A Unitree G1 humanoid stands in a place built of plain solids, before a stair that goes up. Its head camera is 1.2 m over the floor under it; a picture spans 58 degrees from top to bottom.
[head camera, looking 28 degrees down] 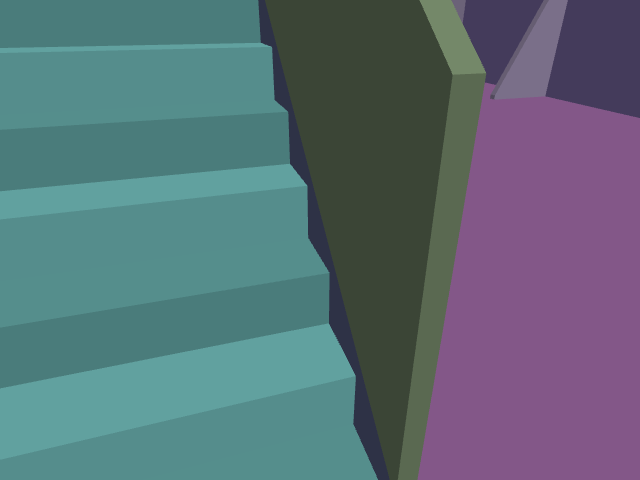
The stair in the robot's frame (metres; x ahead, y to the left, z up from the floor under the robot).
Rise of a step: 0.18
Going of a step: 0.22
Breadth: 1.15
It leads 17 degrees to the left of straight ahead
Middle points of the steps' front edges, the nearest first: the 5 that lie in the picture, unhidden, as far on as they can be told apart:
0.66 0.45 0.36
0.87 0.52 0.54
1.08 0.59 0.72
1.30 0.65 0.90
1.51 0.72 1.08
